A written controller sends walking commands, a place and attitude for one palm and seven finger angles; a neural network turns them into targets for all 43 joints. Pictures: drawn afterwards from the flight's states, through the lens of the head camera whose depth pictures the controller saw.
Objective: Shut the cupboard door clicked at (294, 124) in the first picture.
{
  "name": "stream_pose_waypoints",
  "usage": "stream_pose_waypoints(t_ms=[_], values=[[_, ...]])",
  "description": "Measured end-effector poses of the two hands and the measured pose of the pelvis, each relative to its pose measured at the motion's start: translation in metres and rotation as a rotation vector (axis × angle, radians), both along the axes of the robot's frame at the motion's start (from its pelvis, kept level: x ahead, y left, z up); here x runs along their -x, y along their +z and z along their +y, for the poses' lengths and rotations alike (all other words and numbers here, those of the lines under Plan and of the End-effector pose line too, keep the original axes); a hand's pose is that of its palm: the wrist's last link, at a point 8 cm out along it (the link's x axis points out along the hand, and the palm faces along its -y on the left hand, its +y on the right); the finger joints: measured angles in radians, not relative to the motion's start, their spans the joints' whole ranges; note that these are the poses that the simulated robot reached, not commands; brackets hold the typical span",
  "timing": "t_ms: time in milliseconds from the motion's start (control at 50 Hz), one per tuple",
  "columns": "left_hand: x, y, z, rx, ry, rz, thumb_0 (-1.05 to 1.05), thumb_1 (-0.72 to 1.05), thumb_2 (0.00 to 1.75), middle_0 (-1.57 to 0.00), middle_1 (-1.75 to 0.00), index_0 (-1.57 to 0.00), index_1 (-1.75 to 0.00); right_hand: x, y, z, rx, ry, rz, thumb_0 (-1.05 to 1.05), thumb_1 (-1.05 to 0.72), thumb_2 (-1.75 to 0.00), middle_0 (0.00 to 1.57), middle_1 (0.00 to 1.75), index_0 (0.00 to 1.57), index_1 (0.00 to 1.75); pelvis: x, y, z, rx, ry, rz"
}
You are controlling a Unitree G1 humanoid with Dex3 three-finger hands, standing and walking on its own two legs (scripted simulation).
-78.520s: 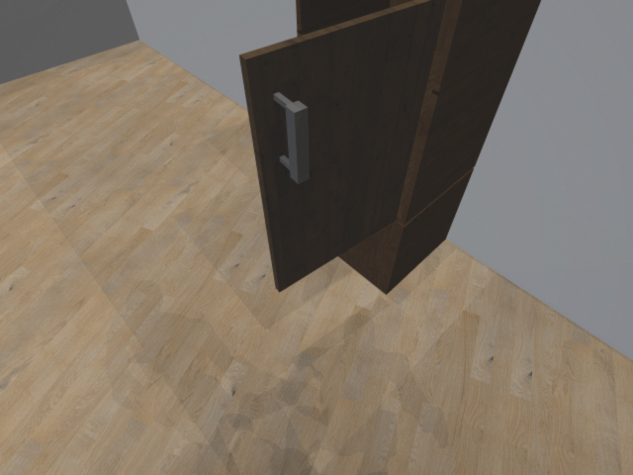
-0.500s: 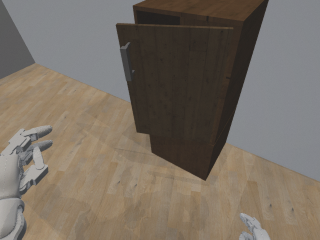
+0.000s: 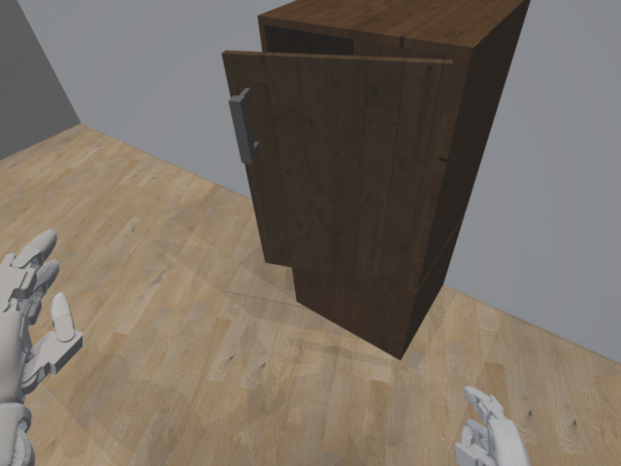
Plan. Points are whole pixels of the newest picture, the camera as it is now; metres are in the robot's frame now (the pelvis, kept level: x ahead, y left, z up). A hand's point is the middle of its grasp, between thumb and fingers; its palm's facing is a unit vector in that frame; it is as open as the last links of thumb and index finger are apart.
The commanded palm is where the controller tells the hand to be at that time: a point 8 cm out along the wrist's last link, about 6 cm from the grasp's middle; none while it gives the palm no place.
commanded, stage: step back with the hand held close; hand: left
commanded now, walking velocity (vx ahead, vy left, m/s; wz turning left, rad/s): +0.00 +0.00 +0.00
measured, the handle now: (247, 125) +0.70 +0.22 +0.11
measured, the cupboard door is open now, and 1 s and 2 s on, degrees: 20 20 20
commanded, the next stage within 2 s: stop stepping back and stand still in 1.22 s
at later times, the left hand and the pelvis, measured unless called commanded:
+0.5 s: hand (27, 346) +0.17 +0.30 +0.16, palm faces +0.35 -0.77 -0.53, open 7.4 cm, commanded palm +0.11 +0.33 +0.17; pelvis -0.03 +0.04 -0.01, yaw -2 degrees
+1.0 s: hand out of the picture +0.01 +0.35 +0.17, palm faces +0.48 -0.77 -0.42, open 7.4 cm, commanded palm -0.03 +0.38 +0.17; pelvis -0.16 +0.08 -0.02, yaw +3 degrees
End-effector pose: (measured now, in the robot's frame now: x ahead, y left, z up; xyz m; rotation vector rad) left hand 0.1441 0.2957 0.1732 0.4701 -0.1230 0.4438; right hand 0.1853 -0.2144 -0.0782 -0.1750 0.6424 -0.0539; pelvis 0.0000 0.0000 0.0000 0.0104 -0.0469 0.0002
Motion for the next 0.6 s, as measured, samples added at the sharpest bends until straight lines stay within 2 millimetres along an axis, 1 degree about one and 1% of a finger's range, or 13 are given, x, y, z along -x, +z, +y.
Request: stream_pose_waypoints(t_ms=[80, 160, 240, 320, 400, 480, 540, 600], values=[[-0.004, 0.005, 0.002, -0.02, 0.007, 0.004, 0.01, 0.89, 0.9, -0.21, -0.3, -0.21, -0.3, 0.0, -0.005, -0.003, -0.006, -0.01, 0.023, 0.01, -0.9, -0.89, 0.2, 0.3, 0.2, 0.3, -0.004, 0.0, 0.0, -0.002, -0.003, 0.005], [-0.009, 0.008, 0.011, -0.072, 0.01, 0.016, 0.01, 0.89, 0.9, -0.21, -0.3, -0.21, -0.3, 0.004, -0.012, -0.007, -0.002, -0.025, 0.074, 0.01, -0.9, -0.89, 0.2, 0.3, 0.2, 0.3, -0.002, -0.002, 0.001, 0.011, 0.002, 0.036], [-0.013, -0.002, 0.016, -0.082, -0.017, 0.055, 0.01, 0.89, 0.9, -0.21, -0.3, -0.21, -0.3, 0.012, -0.016, -0.013, 0.021, -0.065, 0.126, 0.01, -0.9, -0.89, 0.2, 0.3, 0.2, 0.3, 0.001, -0.004, 0.007, 0.019, -0.001, 0.063], [-0.012, -0.008, 0.017, -0.07, -0.06, 0.082, 0.01, 0.89, 0.9, -0.21, -0.3, -0.21, -0.3, 0.022, -0.014, -0.014, 0.052, -0.11, 0.148, 0.01, -0.9, -0.89, 0.2, 0.3, 0.2, 0.3, 0.006, -0.006, 0.018, 0.015, -0.009, 0.073], [-0.005, 0.0, 0.023, -0.103, -0.102, 0.064, 0.01, 0.88, 0.9, -0.21, -0.3, -0.21, -0.3, 0.034, -0.007, -0.008, 0.066, -0.138, 0.138, 0.01, -0.9, -0.89, 0.2, 0.3, 0.2, 0.3, 0.016, -0.007, 0.028, 0.017, -0.019, 0.072], [0.007, 0.009, 0.038, -0.139, -0.107, 0.02, 0.01, 0.88, 0.9, -0.21, -0.3, -0.21, -0.3, 0.05, -0.002, 0.002, 0.067, -0.151, 0.116, 0.01, -0.9, -0.89, 0.2, 0.3, 0.2, 0.3, 0.031, -0.008, 0.036, 0.023, -0.028, 0.068], [0.021, 0.009, 0.049, -0.134, -0.097, -0.006, 0.01, 0.88, 0.9, -0.21, -0.3, -0.21, -0.3, 0.065, 0.002, 0.012, 0.069, -0.151, 0.101, 0.01, -0.9, -0.89, 0.2, 0.3, 0.2, 0.3, 0.044, -0.008, 0.043, 0.033, -0.029, 0.063], [0.037, 0.004, 0.058, -0.11, -0.09, -0.025, 0.01, 0.89, 0.9, -0.21, -0.3, -0.21, -0.3, 0.083, 0.004, 0.021, 0.076, -0.144, 0.088, 0.01, -0.9, -0.89, 0.2, 0.3, 0.2, 0.3, 0.059, -0.009, 0.05, 0.042, -0.027, 0.055]])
